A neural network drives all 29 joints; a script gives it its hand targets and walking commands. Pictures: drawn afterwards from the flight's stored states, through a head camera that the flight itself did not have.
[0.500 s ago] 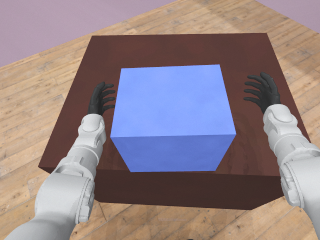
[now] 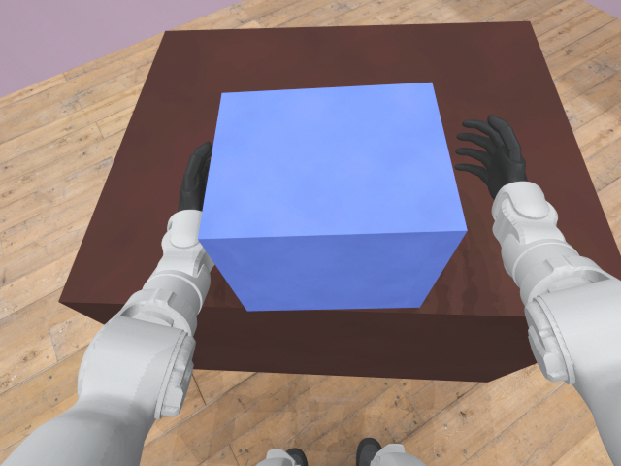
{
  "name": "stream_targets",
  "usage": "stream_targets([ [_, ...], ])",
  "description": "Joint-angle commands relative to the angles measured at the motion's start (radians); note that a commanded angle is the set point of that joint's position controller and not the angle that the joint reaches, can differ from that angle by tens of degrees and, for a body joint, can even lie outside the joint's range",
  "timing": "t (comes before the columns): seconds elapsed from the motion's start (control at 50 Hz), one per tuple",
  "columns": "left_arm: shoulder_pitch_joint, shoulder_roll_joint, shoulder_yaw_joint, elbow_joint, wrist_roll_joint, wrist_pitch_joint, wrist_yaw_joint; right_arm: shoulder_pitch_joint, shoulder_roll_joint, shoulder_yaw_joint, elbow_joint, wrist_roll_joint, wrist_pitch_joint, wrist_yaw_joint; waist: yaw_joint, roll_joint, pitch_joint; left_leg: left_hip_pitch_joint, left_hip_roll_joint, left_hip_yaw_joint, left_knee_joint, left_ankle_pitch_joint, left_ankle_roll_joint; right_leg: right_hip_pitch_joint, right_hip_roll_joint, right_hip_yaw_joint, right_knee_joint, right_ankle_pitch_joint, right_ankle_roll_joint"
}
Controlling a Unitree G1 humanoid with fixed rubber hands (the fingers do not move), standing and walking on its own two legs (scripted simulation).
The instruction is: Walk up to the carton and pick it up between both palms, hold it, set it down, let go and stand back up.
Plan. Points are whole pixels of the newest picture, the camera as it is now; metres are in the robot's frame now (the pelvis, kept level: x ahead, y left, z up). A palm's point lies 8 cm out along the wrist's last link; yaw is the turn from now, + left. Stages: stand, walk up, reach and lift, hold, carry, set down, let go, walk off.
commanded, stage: reach and lift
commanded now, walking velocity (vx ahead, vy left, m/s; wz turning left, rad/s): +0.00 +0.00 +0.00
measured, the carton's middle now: (329, 209) +0.45 +0.00 +0.02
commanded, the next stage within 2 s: none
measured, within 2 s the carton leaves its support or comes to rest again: neither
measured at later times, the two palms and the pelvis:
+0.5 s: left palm (210, 200) +0.45 +0.16 +0.05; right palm (488, 180) +0.45 -0.20 +0.06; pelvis +0.01 +0.00 +0.01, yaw +0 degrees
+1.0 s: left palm (209, 207) +0.44 +0.16 +0.05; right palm (484, 187) +0.44 -0.19 +0.06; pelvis +0.00 +0.00 +0.02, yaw +2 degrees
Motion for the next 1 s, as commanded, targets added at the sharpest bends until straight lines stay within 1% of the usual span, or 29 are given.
stream_targets([
  [0.0,-0.358,0.027,0.088,-0.053,0.068,-0.049,-0.019,-0.377,-0.097,-0.064,-0.024,-0.073,-0.046,-0.054,-0.070,-0.090,-0.574,0.290,-0.028,-0.037,0.037,0.292,-0.027,0.422,-0.010,0.100,-0.024,0.332,0.079],
  [0.02,-0.339,0.019,0.106,-0.043,0.085,-0.059,-0.026,-0.379,-0.073,-0.065,-0.028,-0.081,-0.056,-0.065,-0.071,-0.115,-0.554,0.227,-0.036,-0.036,0.029,0.279,-0.016,0.488,-0.018,0.117,-0.015,0.374,0.091],
  [0.06,-0.314,0.007,0.139,-0.033,0.120,-0.082,-0.037,-0.381,-0.028,-0.071,-0.053,-0.097,-0.078,-0.081,-0.064,-0.138,-0.542,0.137,-0.047,-0.032,0.007,0.262,-0.007,0.600,-0.032,0.141,0.000,0.451,0.110],
  [0.1,-0.313,-0.006,0.172,-0.046,0.154,-0.101,-0.042,-0.386,0.009,-0.079,-0.088,-0.113,-0.098,-0.089,-0.054,-0.130,-0.553,0.122,-0.050,-0.029,-0.012,0.271,-0.008,0.655,-0.040,0.146,0.004,0.496,0.116],
  [0.14,-0.319,0.000,0.194,-0.070,0.182,-0.110,-0.040,-0.380,0.007,-0.089,-0.105,-0.124,-0.115,-0.091,-0.046,-0.098,-0.579,0.159,-0.048,-0.024,-0.028,0.305,-0.020,0.672,-0.036,0.135,0.002,0.520,0.110],
  [0.16,-0.345,0.025,0.180,-0.074,0.189,-0.106,-0.027,-0.358,-0.024,-0.131,-0.116,-0.180,-0.119,-0.096,-0.048,-0.041,-0.627,0.220,-0.033,-0.036,-0.033,0.359,-0.036,0.665,-0.017,0.094,0.012,0.522,0.096],
  [0.18,-0.363,0.014,0.177,-0.081,0.193,-0.099,-0.017,-0.366,-0.030,-0.148,-0.104,-0.192,-0.119,-0.094,-0.047,-0.006,-0.645,0.290,-0.027,-0.032,-0.022,0.396,-0.045,0.604,-0.007,0.087,0.002,0.501,0.085],
  [0.22,-0.367,-0.010,0.168,-0.092,0.197,-0.083,-0.002,-0.364,-0.035,-0.171,-0.094,-0.212,-0.115,-0.091,-0.056,0.030,-0.645,0.414,-0.015,-0.043,-0.001,0.439,-0.063,0.483,0.004,0.068,-0.020,0.446,0.066],
  [0.28,-0.376,-0.042,0.165,-0.113,0.200,-0.073,0.012,-0.353,-0.027,-0.197,-0.062,-0.231,-0.106,-0.084,-0.064,0.055,-0.628,0.507,-0.004,-0.051,0.009,0.465,-0.075,0.387,0.011,0.055,-0.049,0.393,0.051],
  [0.3,-0.367,-0.047,0.170,-0.114,0.210,-0.070,0.016,-0.344,-0.023,-0.205,-0.047,-0.240,-0.102,-0.084,-0.069,0.057,-0.610,0.517,-0.001,-0.053,0.010,0.473,-0.074,0.385,0.012,0.054,-0.054,0.392,0.049],
  [0.32,-0.364,-0.039,0.182,-0.109,0.211,-0.069,0.018,-0.348,-0.024,-0.204,-0.055,-0.246,-0.100,-0.084,-0.058,0.041,-0.607,0.505,-0.002,-0.052,0.004,0.458,-0.068,0.395,0.011,0.053,-0.058,0.387,0.051],
  [0.42,-0.356,-0.047,0.201,-0.085,0.218,-0.077,0.014,-0.345,0.029,-0.193,-0.050,-0.263,-0.079,-0.085,-0.055,-0.013,-0.523,0.417,-0.008,-0.049,-0.032,0.403,-0.047,0.503,-0.002,0.062,-0.058,0.417,0.068],
  [0.48,-0.361,-0.044,0.203,-0.060,0.209,-0.082,0.006,-0.348,0.048,-0.191,-0.056,-0.277,-0.066,-0.084,-0.058,-0.044,-0.478,0.359,-0.012,-0.050,-0.057,0.330,-0.031,0.541,-0.014,0.072,-0.059,0.385,0.076],
  [0.5,-0.367,-0.040,0.206,-0.064,0.207,-0.085,0.005,-0.345,0.060,-0.198,-0.067,-0.283,-0.064,-0.085,-0.058,-0.048,-0.474,0.332,-0.015,-0.050,-0.065,0.308,-0.027,0.553,-0.018,0.076,-0.059,0.375,0.078],
  [0.56,-0.384,-0.036,0.202,-0.025,0.200,-0.082,0.005,-0.362,0.061,-0.216,-0.075,-0.306,-0.049,-0.089,-0.067,-0.062,-0.441,0.314,-0.014,-0.049,-0.085,0.239,-0.021,0.544,-0.023,0.075,-0.070,0.306,0.075],
  [0.58,-0.393,-0.037,0.201,-0.023,0.198,-0.083,0.006,-0.363,0.069,-0.222,-0.077,-0.308,-0.046,-0.089,-0.067,-0.057,-0.437,0.310,-0.015,-0.048,-0.086,0.220,-0.021,0.535,-0.026,0.074,-0.071,0.276,0.074],
  [0.62,-0.412,-0.053,0.188,-0.014,0.194,-0.088,0.009,-0.366,0.091,-0.236,-0.071,-0.314,-0.040,-0.087,-0.072,-0.029,-0.445,0.313,-0.016,-0.048,-0.085,0.203,-0.021,0.501,-0.030,0.071,-0.071,0.242,0.065],
  [0.64,-0.428,-0.065,0.187,-0.031,0.192,-0.096,0.009,-0.367,0.112,-0.242,-0.085,-0.322,-0.041,-0.085,-0.072,-0.019,-0.472,0.312,-0.015,-0.050,-0.081,0.204,-0.021,0.493,-0.033,0.072,-0.069,0.237,0.063],
  [0.7,-0.452,-0.075,0.198,-0.027,0.209,-0.110,0.010,-0.376,0.135,-0.279,-0.102,-0.364,-0.043,-0.085,-0.080,-0.002,-0.509,0.305,-0.019,-0.047,-0.078,0.193,-0.022,0.488,-0.039,0.070,-0.068,0.224,0.059],
  [0.74,-0.475,-0.096,0.205,-0.052,0.224,-0.123,0.008,-0.379,0.169,-0.306,-0.106,-0.393,-0.050,-0.083,-0.090,0.018,-0.532,0.309,-0.020,-0.048,-0.073,0.197,-0.026,0.481,-0.040,0.066,-0.061,0.222,0.055],
  [0.78,-0.474,-0.123,0.229,-0.055,0.266,-0.124,0.000,-0.363,0.210,-0.341,-0.094,-0.433,-0.053,-0.078,-0.093,0.043,-0.531,0.333,-0.020,-0.043,-0.074,0.207,-0.030,0.489,-0.040,0.060,-0.066,0.237,0.050],
  [0.8,-0.472,-0.145,0.244,-0.050,0.284,-0.123,-0.010,-0.361,0.236,-0.355,-0.096,-0.458,-0.053,-0.074,-0.098,0.039,-0.507,0.330,-0.023,-0.042,-0.075,0.202,-0.028,0.498,-0.042,0.061,-0.068,0.235,0.053],
  [0.82,-0.432,-0.156,0.264,-0.079,0.307,-0.103,-0.016,-0.360,0.194,-0.334,-0.047,-0.430,-0.055,-0.077,-0.101,0.019,-0.464,0.353,-0.035,-0.026,-0.114,0.191,-0.040,0.551,-0.049,0.075,-0.116,0.270,0.049],
  [0.84,-0.437,-0.164,0.275,-0.091,0.327,-0.096,-0.028,-0.362,0.233,-0.324,-0.067,-0.432,-0.064,-0.074,-0.095,0.007,-0.450,0.332,-0.036,-0.024,-0.126,0.210,-0.036,0.582,-0.053,0.075,-0.114,0.312,0.058],
  [0.86,-0.431,-0.213,0.284,-0.090,0.356,-0.094,-0.048,-0.360,0.296,-0.328,-0.075,-0.469,-0.072,-0.063,-0.097,0.000,-0.437,0.332,-0.038,-0.022,-0.137,0.213,-0.031,0.624,-0.053,0.073,-0.125,0.342,0.063],
  [0.9,-0.400,-0.389,0.318,-0.074,0.457,-0.105,-0.106,-0.345,0.496,-0.380,-0.100,-0.632,-0.102,-0.019,-0.111,-0.012,-0.384,0.303,-0.045,-0.024,-0.176,0.197,-0.023,0.701,-0.060,0.065,-0.158,0.381,0.071],
  [0.92,-0.382,-0.471,0.329,-0.064,0.502,-0.114,-0.134,-0.336,0.576,-0.413,-0.109,-0.695,-0.118,0.005,-0.111,-0.013,-0.372,0.293,-0.046,-0.024,-0.200,0.176,-0.017,0.733,-0.062,0.067,-0.169,0.386,0.067],
  [0.94,-0.361,-0.515,0.336,-0.054,0.531,-0.126,-0.151,-0.319,0.622,-0.435,-0.109,-0.729,-0.132,0.024,-0.106,-0.010,-0.364,0.294,-0.046,-0.025,-0.218,0.163,-0.011,0.754,-0.061,0.067,-0.172,0.396,0.063],
  [0.98,-0.322,-0.546,0.346,-0.045,0.565,-0.140,-0.159,-0.277,0.662,-0.461,-0.105,-0.771,-0.151,0.042,-0.097,0.000,-0.353,0.329,-0.041,-0.030,-0.249,0.162,-0.007,0.766,-0.057,0.055,-0.184,0.417,0.057],
])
